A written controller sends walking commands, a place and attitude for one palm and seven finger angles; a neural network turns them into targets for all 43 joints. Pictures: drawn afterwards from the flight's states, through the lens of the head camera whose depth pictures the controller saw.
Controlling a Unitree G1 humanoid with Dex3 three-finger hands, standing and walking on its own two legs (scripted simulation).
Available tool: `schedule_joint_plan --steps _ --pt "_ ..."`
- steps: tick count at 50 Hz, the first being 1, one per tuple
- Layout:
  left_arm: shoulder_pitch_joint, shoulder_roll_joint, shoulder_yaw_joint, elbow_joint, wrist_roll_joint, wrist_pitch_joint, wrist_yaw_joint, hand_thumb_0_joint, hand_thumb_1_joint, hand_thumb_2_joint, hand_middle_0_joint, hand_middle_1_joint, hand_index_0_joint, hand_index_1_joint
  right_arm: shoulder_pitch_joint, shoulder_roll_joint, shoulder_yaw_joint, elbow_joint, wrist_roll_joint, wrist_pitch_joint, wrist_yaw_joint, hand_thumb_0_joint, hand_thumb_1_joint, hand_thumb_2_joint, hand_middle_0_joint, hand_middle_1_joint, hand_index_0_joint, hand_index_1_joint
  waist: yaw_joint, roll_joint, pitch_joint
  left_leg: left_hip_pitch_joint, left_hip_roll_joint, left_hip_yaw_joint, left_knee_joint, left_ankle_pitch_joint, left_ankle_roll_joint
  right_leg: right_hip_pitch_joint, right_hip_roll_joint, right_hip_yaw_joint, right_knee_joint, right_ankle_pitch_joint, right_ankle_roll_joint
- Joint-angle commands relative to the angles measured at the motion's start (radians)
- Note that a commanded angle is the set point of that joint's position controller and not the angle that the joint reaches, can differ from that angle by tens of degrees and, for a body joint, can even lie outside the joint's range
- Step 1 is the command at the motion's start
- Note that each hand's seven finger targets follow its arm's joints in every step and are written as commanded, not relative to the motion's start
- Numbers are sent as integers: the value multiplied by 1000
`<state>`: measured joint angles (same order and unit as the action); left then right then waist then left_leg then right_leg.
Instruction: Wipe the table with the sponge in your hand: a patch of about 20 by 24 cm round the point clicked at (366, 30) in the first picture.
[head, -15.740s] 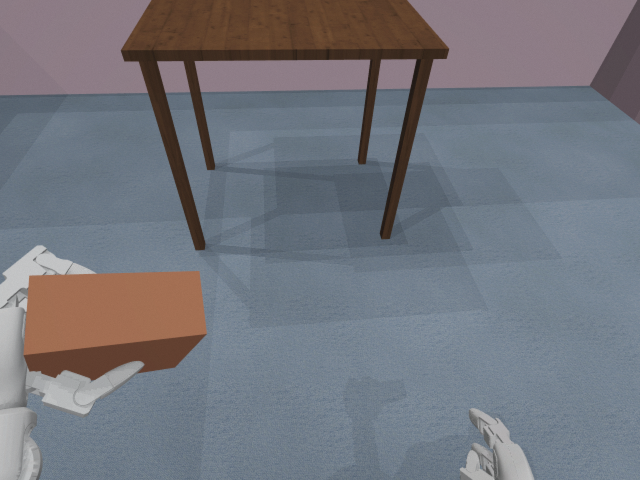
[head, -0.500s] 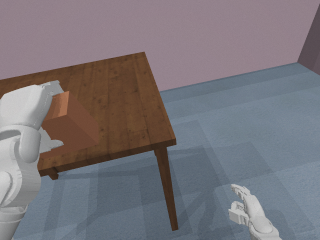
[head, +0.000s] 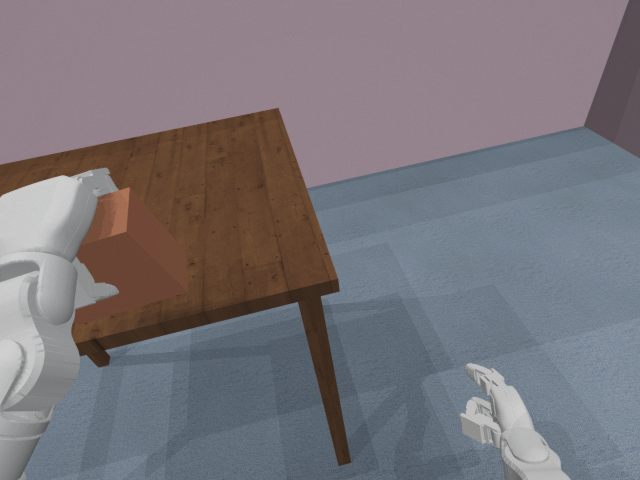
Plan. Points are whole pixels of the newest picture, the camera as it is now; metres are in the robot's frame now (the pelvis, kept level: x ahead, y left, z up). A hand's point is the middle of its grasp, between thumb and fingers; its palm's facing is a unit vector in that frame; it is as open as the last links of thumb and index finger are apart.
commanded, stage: move the sponge above the wiping area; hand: left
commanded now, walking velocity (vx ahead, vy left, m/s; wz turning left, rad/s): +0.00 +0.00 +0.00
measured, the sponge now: (114, 271) +0.26 +0.29 +0.18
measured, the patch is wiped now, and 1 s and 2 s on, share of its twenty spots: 0.00 0.00 0.00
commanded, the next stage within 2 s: none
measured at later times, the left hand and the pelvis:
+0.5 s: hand (98, 247) +0.27 +0.30 +0.21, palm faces +0.16 +0.00 -0.99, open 10.4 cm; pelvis +0.00 +0.01 +0.00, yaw +1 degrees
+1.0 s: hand (105, 248) +0.29 +0.32 +0.19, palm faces +0.08 +0.01 -1.00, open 10.4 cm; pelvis +0.01 +0.01 +0.00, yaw +2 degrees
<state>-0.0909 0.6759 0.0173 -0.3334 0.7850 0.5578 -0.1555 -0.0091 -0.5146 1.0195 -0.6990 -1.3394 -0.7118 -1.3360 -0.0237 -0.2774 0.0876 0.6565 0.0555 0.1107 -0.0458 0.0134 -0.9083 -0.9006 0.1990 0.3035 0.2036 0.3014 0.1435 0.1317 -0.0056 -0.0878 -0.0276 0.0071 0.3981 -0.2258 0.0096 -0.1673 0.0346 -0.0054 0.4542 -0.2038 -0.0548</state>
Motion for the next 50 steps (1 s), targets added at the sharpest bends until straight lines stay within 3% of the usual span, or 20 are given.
schedule_joint_plan --steps 1,3,9,13,17,23,25,28,29,30,33,34,36,38,42,43,44,46,48,50 --pt "-312 270 177 -112 50 -17 39 0 100 1300 -1200 -1600 -1200 -1600 -242 -77 -37 -184 -3 -63 -7 0 -900 -900 200 300 200 300 -5 -76 -169 -94 -25 -10 -51 166 22 154 -28 97 -89 40 17" --pt "-344 271 169 -127 60 -19 32 0 100 1300 -1200 -1600 -1200 -1600 -255 -77 -38 -188 -1 -73 -12 0 -900 -900 200 300 200 300 -9 -30 -184 -78 -26 -15 -51 158 22 140 -17 107 -93 20 9" --pt "-381 316 189 -104 86 -39 18 0 100 1300 -1200 -1600 -1200 -1600 -245 -77 -31 -181 -9 -94 -13 0 -900 -900 200 300 200 300 3 -80 -229 -92 -30 -7 -40 202 22 189 -32 86 -62 74 12" --pt "-367 330 208 -79 83 -49 15 0 100 1300 -1200 -1600 -1200 -1600 -246 -85 -41 -173 -8 -84 -17 0 -900 -900 200 300 200 300 0 -34 -218 -86 -29 -25 -52 184 22 173 -18 108 -77 61 2" --pt "-396 263 135 -38 82 -59 3 0 100 1300 -1200 -1600 -1200 -1600 -226 -80 -39 -167 -5 -88 -16 0 -900 -900 200 300 200 300 -12 -63 -177 -93 -27 -24 -68 172 22 149 -23 64 -81 55 11" --pt "-434 259 129 -42 106 -60 1 0 100 1300 -1200 -1600 -1200 -1600 -236 -79 -37 -178 -5 -87 -14 0 -900 -900 200 300 200 300 -9 -31 -225 -74 -26 -30 -69 190 21 162 -12 72 -81 61 -1" --pt "-420 264 136 11 111 -62 1 0 100 1300 -1200 -1600 -1200 -1600 -210 -73 -36 -158 -9 -85 -10 0 -900 -900 200 300 200 300 -9 -81 -212 -91 -24 -27 -71 212 21 180 -17 61 -70 86 2" --pt "-427 262 140 -76 109 -58 4 0 100 1300 -1200 -1600 -1200 -1600 -242 -77 -38 -184 -6 -80 -5 0 -900 -900 200 300 200 300 0 -6 -256 -65 -26 -32 -68 231 21 183 -10 71 -67 104 -7" --pt "-443 275 143 -44 127 -54 4 0 100 1300 -1200 -1600 -1200 -1600 -224 -72 -30 -177 -12 -90 2 0 -900 -900 200 300 200 300 8 -71 -272 -85 -28 -18 -60 257 20 207 -22 48 -47 126 -2" --pt "-402 257 138 25 115 -51 4 0 100 1300 -1200 -1600 -1200 -1600 -211 -70 -33 -159 -10 -77 -1 0 -900 -900 200 300 200 300 -8 -90 -207 -96 -22 -28 -73 231 19 183 -14 58 -66 104 -1" --pt "-407 268 149 -23 112 -46 5 0 100 1300 -1200 -1600 -1200 -1600 -232 -81 -37 -177 -5 -68 -2 0 -900 -900 200 300 200 300 -4 -32 -227 -81 -23 -27 -69 219 19 171 -10 72 -72 100 -5" --pt "-433 276 143 -23 125 -44 0 0 100 1300 -1200 -1600 -1200 -1600 -223 -76 -30 -177 -8 -79 4 0 -900 -900 200 300 200 300 3 -73 -255 -92 -28 -15 -59 244 20 198 -22 53 -51 120 -1" --pt "-411 247 119 28 114 -46 -3 0 100 1300 -1200 -1600 -1200 -1600 -211 -82 -37 -166 -5 -67 -1 0 -900 -900 200 300 200 300 -12 -80 -183 -102 -19 -28 -77 197 18 158 -20 50 -78 78 4" --pt "-447 243 104 41 122 -45 -8 0 100 1300 -1200 -1600 -1200 -1600 -221 -87 -36 -169 0 -68 -8 0 -900 -900 200 300 200 300 -25 -46 -191 -83 -20 -29 -74 181 19 134 -8 59 -88 53 -3" --pt "-500 268 103 76 131 -84 -19 0 100 1300 -1200 -1600 -1200 -1600 -190 -90 -40 -159 -7 -79 -19 0 -900 -900 200 300 200 300 -28 -78 -207 -82 -24 -27 -74 181 25 154 -18 37 -88 62 5" --pt "-501 280 119 78 132 -86 -15 0 100 1300 -1200 -1600 -1200 -1600 -197 -92 -40 -165 -3 -78 -22 0 -900 -900 200 300 200 300 -30 -35 -216 -75 -22 -31 -72 174 23 144 -10 53 -94 42 -3" --pt "-553 261 87 63 145 -103 -20 0 100 1300 -1200 -1600 -1200 -1600 -186 -83 -31 -168 -7 -95 -19 0 -900 -900 200 300 200 300 -28 -75 -254 -79 -29 -19 -61 204 24 172 -23 31 -73 70 2" --pt "-517 297 135 90 135 -133 -11 0 100 1300 -1200 -1600 -1200 -1600 -160 -94 -46 -152 -11 -88 -23 0 -900 -900 200 300 200 300 -25 -67 -240 -69 -22 -33 -69 210 24 173 -19 38 -87 91 1" --pt "-532 256 110 34 124 -146 -2 0 100 1300 -1200 -1600 -1200 -1600 -188 -85 -42 -170 -5 -92 -22 0 -900 -900 200 300 200 300 -29 21 -258 -45 -26 -37 -63 238 21 168 -10 48 -87 111 -11" --pt "-475 249 120 83 122 -158 9 0 100 1300 -1200 -1600 -1200 -1600 -158 -77 -46 -149 -11 -94 -18 0 -900 -900 200 300 200 300 -25 -45 -248 -54 -23 -33 -65 271 21 190 -14 32 -77 138 -5"
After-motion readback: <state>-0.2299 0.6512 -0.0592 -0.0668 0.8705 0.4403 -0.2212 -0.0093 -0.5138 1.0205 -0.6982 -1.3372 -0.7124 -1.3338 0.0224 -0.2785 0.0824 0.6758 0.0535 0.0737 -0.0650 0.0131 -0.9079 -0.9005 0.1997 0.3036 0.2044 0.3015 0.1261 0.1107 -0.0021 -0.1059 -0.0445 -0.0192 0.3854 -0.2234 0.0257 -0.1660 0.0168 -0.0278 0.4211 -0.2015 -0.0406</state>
